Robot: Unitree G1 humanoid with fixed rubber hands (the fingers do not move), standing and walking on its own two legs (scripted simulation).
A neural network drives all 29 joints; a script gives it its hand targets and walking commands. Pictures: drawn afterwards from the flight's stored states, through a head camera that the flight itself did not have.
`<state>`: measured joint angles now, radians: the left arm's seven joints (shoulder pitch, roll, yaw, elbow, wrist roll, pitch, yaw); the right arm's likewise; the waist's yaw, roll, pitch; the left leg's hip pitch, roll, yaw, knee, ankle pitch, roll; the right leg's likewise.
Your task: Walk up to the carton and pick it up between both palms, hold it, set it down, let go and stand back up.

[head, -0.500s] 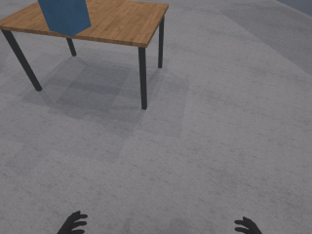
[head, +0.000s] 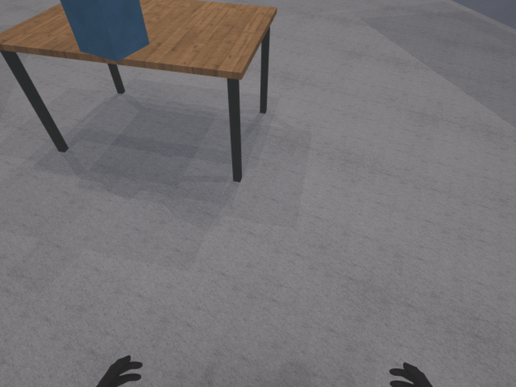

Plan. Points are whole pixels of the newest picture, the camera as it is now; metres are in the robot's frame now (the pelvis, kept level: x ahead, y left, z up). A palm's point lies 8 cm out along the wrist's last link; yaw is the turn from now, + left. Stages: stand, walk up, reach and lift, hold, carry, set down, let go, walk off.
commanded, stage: stand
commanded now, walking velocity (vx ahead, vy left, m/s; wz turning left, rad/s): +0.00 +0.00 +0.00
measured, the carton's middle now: (105, 16) +1.45 +0.67 +0.01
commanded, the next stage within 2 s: none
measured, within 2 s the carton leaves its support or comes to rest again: neither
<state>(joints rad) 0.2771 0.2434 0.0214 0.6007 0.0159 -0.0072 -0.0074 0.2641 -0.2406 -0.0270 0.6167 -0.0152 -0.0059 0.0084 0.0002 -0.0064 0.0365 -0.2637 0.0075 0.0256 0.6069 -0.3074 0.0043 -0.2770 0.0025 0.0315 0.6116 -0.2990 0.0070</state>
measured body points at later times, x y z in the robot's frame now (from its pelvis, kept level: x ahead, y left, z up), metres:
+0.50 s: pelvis +0.00 +0.00 +0.00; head +0.00 +0.00 +0.45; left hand +0.13 +0.25 -0.10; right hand +0.12 -0.25 -0.10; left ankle +0.01 +0.12 -0.73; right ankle +0.02 -0.12 -0.73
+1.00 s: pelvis +0.00 +0.00 +0.00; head +0.00 +0.01 +0.45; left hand +0.13 +0.25 -0.10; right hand +0.11 -0.26 -0.10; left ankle +0.01 +0.12 -0.73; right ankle +0.02 -0.12 -0.73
